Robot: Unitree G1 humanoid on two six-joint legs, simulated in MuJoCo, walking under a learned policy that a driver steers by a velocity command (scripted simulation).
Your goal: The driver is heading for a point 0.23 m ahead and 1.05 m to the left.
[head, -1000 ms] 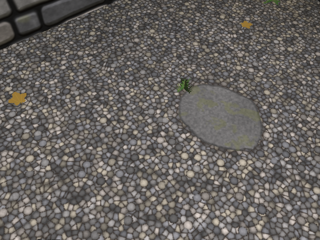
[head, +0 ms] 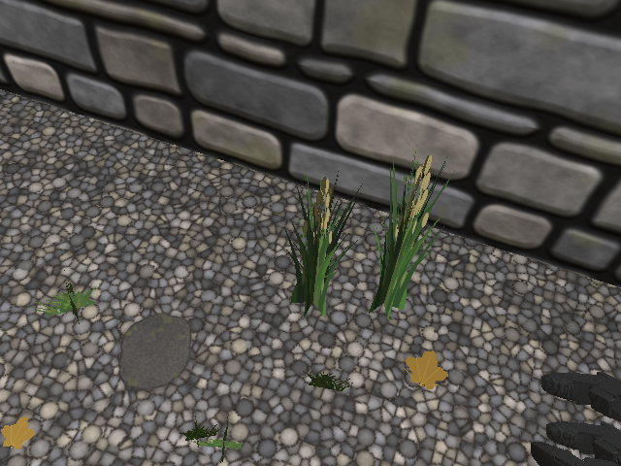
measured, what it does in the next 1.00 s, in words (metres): walks ahead, turning left: left foot, then right foot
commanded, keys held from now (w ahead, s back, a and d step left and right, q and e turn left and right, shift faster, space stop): w+q+shift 1.00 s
